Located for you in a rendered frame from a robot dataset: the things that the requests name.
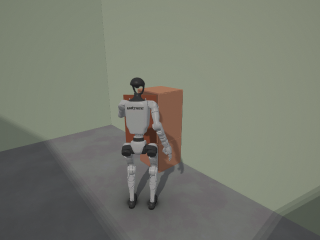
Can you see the robot head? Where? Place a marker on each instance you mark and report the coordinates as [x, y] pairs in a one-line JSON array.
[[136, 83]]

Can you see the robot right upper arm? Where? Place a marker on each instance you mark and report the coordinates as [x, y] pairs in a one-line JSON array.
[[155, 114]]

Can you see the cupboard door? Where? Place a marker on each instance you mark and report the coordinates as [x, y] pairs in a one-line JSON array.
[[151, 135]]

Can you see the robot right shin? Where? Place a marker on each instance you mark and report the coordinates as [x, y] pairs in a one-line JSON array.
[[153, 185]]

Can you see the robot right hand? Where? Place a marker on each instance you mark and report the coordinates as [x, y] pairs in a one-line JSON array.
[[168, 150]]

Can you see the robot right forearm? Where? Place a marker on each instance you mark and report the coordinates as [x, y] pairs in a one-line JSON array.
[[162, 136]]

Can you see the robot left upper arm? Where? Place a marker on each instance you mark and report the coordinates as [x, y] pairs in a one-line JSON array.
[[121, 108]]

